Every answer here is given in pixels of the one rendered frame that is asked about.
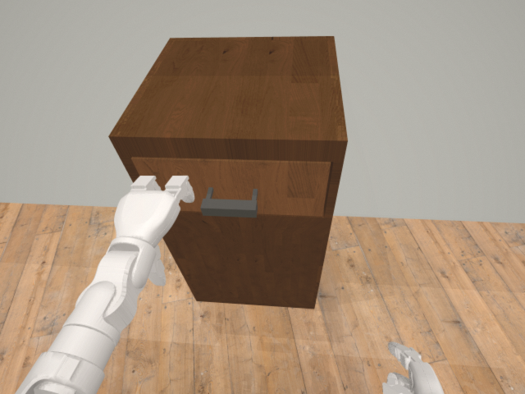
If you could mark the cabinet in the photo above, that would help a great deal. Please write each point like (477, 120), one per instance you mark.
(248, 98)

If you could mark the handle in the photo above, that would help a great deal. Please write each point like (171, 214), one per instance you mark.
(230, 207)

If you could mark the robot right hand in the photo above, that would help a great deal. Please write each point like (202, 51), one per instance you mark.
(422, 378)

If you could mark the drawer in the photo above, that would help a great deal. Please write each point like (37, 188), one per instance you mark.
(284, 187)

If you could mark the robot left hand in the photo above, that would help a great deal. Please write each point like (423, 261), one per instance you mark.
(148, 213)

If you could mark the left robot forearm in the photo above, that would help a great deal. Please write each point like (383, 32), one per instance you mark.
(75, 361)

